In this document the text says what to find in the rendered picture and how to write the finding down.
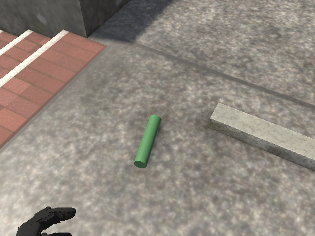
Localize robot left hand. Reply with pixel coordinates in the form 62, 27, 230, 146
16, 206, 76, 236

